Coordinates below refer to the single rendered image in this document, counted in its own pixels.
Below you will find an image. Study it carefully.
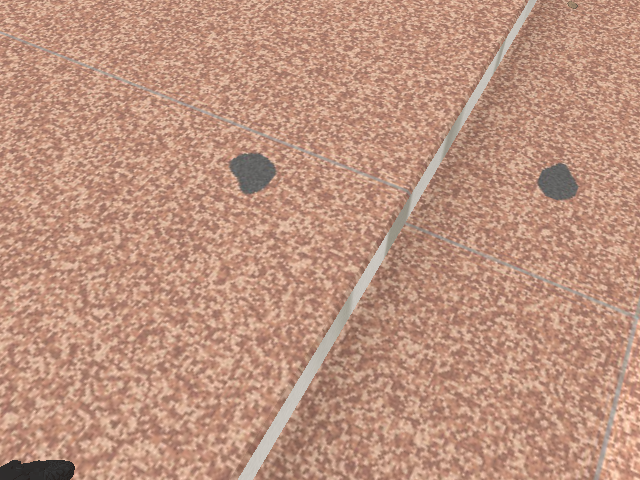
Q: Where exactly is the robot left hand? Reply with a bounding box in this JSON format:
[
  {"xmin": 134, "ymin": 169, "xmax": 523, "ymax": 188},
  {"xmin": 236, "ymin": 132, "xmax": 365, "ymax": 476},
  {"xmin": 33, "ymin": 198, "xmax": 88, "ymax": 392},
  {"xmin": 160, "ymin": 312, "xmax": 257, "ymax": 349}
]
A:
[{"xmin": 0, "ymin": 460, "xmax": 75, "ymax": 480}]

